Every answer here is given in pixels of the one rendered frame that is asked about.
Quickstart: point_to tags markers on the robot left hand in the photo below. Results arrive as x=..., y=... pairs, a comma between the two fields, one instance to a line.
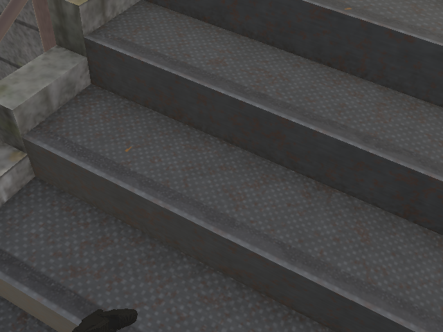
x=108, y=321

